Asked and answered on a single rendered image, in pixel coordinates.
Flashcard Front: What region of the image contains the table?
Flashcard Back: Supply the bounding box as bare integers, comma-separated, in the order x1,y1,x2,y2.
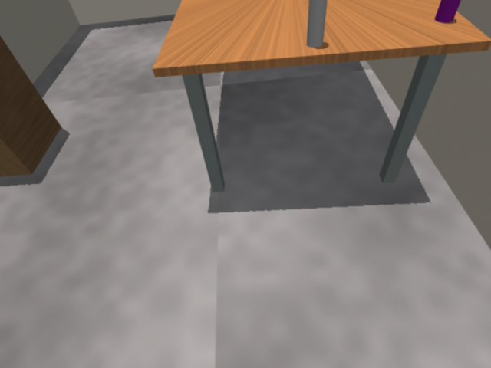
153,0,491,192

